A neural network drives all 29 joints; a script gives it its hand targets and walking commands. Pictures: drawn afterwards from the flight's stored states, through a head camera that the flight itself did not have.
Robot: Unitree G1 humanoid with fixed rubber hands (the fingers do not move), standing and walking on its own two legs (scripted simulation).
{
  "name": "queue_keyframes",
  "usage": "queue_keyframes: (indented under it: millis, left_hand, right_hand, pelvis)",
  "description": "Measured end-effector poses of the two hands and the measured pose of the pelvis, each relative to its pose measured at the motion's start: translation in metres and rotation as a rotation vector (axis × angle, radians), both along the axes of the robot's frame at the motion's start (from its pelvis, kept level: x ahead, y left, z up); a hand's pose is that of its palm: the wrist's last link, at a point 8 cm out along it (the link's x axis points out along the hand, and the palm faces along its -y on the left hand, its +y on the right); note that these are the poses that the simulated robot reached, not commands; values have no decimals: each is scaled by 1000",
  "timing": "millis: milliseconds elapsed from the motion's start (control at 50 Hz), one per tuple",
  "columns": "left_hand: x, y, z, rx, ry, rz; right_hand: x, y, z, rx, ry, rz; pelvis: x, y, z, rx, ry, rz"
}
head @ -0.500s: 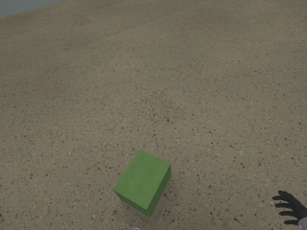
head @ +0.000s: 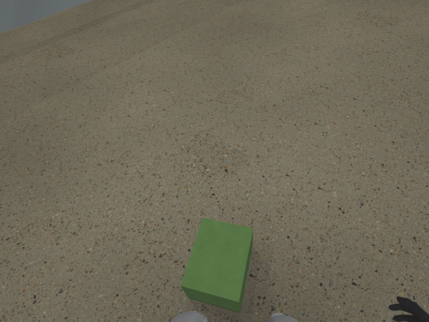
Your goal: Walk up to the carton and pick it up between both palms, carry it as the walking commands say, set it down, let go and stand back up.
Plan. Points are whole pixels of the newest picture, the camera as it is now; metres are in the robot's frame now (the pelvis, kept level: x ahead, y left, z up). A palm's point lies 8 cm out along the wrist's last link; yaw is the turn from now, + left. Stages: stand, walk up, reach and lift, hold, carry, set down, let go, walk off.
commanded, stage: walk up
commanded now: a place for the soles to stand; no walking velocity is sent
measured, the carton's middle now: (220, 263) +0.46 +0.03 -0.64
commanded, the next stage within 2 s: none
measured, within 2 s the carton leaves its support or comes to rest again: neither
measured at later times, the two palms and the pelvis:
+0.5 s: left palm out of the picture +0.18 +0.49 -0.07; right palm out of the picture +0.01 -0.18 -0.07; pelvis +0.01 +0.18 +0.00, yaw -14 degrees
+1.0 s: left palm (4, 298) +0.23 +0.45 -0.07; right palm out of the picture -0.01 -0.16 -0.07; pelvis +0.02 +0.18 +0.02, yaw -21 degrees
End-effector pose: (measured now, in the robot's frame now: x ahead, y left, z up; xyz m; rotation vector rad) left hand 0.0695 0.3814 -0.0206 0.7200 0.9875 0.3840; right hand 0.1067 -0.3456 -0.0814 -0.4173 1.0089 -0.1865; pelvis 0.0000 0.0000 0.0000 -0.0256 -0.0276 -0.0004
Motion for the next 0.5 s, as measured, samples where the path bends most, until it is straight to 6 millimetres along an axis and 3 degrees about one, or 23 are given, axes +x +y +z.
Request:
queue_keyframes:
  millis: [140,220,280,360,500]
  left_hand:
    - [13,87,0,60,16,-52]
    - [33,138,-19,68,7,-59]
    - [53,143,-31,-4,5,-80]
    - [73,133,-41,-128,49,-153]
    - [110,112,-50,-241,85,-265]
  right_hand:
    - [11,58,-1,-15,-54,-18]
    - [-11,98,-15,-42,-43,-61]
    - [-36,131,-17,-16,-12,-124]
    - [-63,161,-7,-3,15,-193]
    - [-97,170,9,-52,50,-284]
  pelvis:
    - [-1,74,-15,31,7,-60]
    - [-2,124,-32,28,7,-86]
    - [-1,144,-24,22,1,-108]
    - [5,162,-8,14,1,-158]
    - [14,180,3,-1,14,-244]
